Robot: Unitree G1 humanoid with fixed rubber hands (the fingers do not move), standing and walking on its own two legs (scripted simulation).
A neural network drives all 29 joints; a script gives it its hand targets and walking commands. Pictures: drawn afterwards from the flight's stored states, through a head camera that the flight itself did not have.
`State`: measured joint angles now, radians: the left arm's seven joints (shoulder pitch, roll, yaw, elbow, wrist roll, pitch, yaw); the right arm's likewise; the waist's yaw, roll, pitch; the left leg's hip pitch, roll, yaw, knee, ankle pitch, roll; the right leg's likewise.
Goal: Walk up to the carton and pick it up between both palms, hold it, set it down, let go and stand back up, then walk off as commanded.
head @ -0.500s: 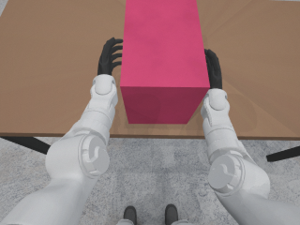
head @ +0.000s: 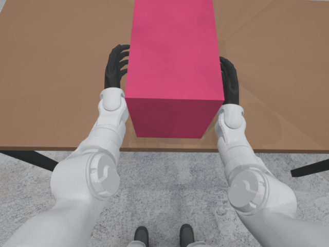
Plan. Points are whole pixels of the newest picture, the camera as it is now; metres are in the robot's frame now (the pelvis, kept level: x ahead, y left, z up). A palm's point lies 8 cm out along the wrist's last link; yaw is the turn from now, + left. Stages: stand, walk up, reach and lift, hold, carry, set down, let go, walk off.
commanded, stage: reach and lift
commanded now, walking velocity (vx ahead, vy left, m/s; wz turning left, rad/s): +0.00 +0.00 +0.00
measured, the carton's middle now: (171, 74) +0.52 +0.01 +0.02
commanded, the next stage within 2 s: none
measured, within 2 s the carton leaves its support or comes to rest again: leaves its support in 1.02 s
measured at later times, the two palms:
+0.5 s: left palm (111, 88) +0.47 +0.15 +0.04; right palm (228, 97) +0.45 -0.12 +0.04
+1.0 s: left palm (106, 105) +0.42 +0.16 +0.05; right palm (229, 109) +0.41 -0.11 +0.05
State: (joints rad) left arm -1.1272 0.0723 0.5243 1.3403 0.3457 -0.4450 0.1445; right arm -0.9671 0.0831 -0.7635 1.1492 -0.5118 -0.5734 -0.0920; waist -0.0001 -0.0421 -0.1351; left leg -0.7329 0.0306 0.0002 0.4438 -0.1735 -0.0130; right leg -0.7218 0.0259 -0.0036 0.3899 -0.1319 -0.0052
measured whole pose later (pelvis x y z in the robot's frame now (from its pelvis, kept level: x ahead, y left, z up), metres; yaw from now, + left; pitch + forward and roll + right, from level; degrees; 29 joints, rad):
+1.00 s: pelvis -0.02 +0.00 +0.00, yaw +0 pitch +25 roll -1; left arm -0.96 0.07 0.40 1.35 0.07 -0.39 0.15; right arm -0.91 0.02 -0.41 1.30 -0.35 -0.43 -0.16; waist 0.00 -0.03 -0.26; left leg -0.73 0.03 0.00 0.44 -0.14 -0.02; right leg -0.72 0.03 0.00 0.39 -0.10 -0.01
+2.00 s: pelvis -0.05 +0.00 +0.01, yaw +0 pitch +2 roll -1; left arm -0.96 0.10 0.29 1.12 0.06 0.25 0.21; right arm -0.99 0.02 -0.29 1.17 -0.13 0.22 -0.13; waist 0.00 -0.03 -0.23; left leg -0.33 0.03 0.00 0.44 -0.16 -0.02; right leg -0.30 0.03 0.00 0.36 -0.10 -0.01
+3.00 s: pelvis -0.05 +0.01 +0.01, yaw +0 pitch -3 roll -2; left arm -0.98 0.10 0.29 0.89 0.15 0.48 0.17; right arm -1.01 0.02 -0.24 1.08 -0.06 0.31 -0.14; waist 0.00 -0.03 -0.14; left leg -0.21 0.03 0.00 0.44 -0.18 -0.02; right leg -0.17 0.03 0.00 0.32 -0.10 -0.01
